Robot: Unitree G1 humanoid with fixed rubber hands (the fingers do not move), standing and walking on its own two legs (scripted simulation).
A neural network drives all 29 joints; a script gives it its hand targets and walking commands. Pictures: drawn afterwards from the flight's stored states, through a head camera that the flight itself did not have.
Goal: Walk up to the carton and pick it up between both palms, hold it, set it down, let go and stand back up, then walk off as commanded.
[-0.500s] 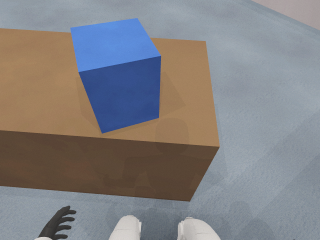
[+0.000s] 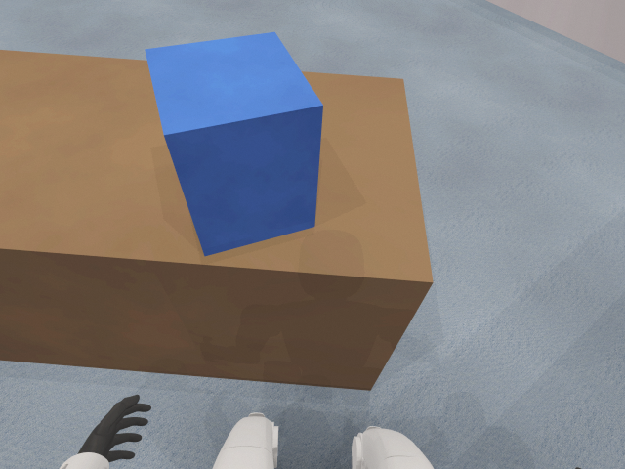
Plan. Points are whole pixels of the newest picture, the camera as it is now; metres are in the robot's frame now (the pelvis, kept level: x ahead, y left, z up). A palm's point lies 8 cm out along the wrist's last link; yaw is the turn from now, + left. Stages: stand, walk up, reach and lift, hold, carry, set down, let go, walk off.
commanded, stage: walk up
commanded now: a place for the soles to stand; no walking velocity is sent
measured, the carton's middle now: (238, 147) +0.56 +0.17 +0.06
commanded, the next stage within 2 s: none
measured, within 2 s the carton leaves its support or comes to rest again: neither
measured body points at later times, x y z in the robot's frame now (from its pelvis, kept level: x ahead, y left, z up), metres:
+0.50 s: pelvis -0.01 -0.01 +0.00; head +0.01 +0.03 +0.44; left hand +0.12 +0.30 -0.11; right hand +0.08 -0.34 -0.08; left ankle +0.06 +0.12 -0.67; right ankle +0.02 -0.11 -0.65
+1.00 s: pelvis -0.03 -0.02 -0.01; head +0.00 +0.00 +0.44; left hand +0.09 +0.28 -0.11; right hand +0.07 -0.36 -0.09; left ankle +0.03 +0.10 -0.67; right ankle +0.01 -0.12 -0.66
